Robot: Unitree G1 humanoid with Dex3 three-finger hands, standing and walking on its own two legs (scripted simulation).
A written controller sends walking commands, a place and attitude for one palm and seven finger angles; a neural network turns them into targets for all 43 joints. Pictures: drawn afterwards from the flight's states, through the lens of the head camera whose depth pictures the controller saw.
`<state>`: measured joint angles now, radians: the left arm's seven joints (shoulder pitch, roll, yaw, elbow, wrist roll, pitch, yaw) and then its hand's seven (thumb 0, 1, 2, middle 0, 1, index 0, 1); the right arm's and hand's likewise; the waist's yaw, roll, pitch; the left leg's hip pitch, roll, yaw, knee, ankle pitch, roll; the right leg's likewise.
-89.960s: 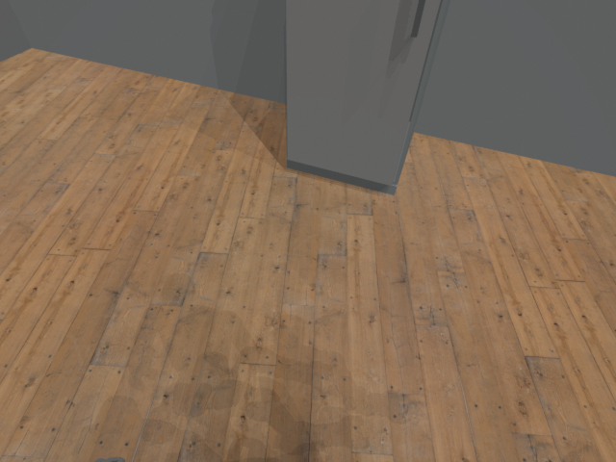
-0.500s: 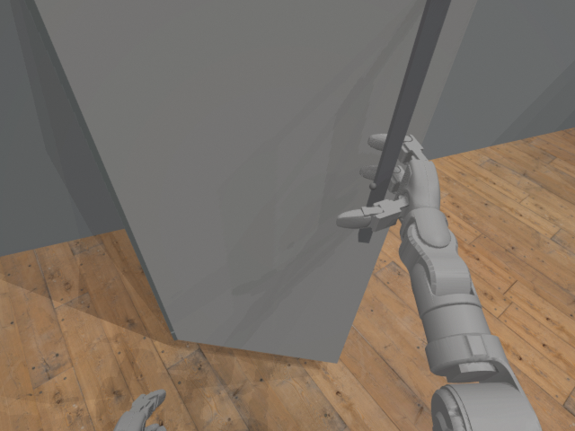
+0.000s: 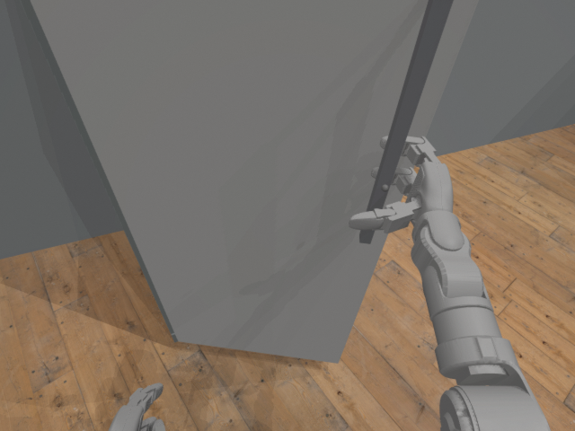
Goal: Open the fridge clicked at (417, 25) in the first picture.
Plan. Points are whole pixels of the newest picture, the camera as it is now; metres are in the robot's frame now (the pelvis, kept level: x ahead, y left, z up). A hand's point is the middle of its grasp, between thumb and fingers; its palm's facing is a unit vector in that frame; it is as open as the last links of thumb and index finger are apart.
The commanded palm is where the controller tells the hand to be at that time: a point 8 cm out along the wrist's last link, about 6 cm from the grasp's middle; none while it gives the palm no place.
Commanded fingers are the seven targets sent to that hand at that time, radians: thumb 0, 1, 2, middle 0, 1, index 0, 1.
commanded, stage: grip the handle and tug to test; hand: right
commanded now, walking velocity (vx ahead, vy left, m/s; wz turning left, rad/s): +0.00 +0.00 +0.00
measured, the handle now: (391, 143) +0.46 -0.10 +0.20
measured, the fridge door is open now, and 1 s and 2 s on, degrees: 28 29 40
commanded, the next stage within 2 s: pull the door a little, standing still in 1.48 s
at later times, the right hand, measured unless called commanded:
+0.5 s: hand (386, 189) +0.41 -0.10 +0.16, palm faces -0.01 +1.00 +0.02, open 9.5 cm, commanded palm +0.38 -0.15 +0.16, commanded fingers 0.00 -0.57 -0.76 0.41 1.35 0.41 1.35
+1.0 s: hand (381, 190) +0.40 -0.09 +0.16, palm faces +0.00 +1.00 +0.01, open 6.6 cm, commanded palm +0.38 -0.14 +0.16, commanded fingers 0.00 -0.90 -0.90 0.45 1.40 0.45 1.40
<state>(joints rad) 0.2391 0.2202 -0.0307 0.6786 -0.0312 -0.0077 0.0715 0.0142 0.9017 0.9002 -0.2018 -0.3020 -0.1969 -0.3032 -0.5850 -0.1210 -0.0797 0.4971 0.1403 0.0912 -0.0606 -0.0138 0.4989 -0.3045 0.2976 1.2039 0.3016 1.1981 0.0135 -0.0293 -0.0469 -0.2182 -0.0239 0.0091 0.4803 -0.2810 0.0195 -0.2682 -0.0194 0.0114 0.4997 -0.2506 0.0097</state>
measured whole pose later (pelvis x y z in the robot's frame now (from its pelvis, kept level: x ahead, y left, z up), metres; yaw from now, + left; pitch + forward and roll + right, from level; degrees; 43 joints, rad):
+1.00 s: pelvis +0.00 -0.01 +0.00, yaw +0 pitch +1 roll +0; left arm 0.23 0.21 -0.04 0.68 -0.03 0.00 0.07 0.01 0.90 0.90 -0.20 -0.30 -0.20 -0.30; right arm -0.56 -0.09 -0.05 0.45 0.13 0.12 -0.08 0.01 -0.59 -0.78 0.33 1.37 0.33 1.36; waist 0.01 -0.03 -0.05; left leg -0.20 -0.01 0.01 0.48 -0.28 0.01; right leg -0.26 -0.01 0.01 0.50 -0.26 0.00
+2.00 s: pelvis +0.02 +0.00 +0.00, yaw +1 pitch -1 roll +0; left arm 0.18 0.20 -0.06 0.54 -0.02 0.10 0.03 0.02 0.90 0.90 -0.20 -0.30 -0.20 -0.30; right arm -0.01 -0.06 0.09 -0.23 0.11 0.26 -0.07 0.01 -0.63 -0.71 0.30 1.36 0.26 1.32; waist 0.00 -0.05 -0.07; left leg -0.14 -0.02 0.00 0.47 -0.31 0.02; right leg -0.18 -0.02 0.00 0.48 -0.28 0.01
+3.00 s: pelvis -0.10 +0.12 -0.03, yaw -16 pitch -1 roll -1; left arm 0.21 0.13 0.00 0.65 0.04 -0.16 0.08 0.02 0.90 0.90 -0.20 -0.30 -0.20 -0.30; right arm 0.05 -0.20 0.19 -0.49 -0.01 -0.03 -0.06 -0.06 -0.75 -0.86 0.28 1.19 0.07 1.03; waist 0.09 0.02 0.15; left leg -0.51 -0.02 0.18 0.93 -0.38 0.02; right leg -0.38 -0.04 -0.04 0.68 -0.28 0.01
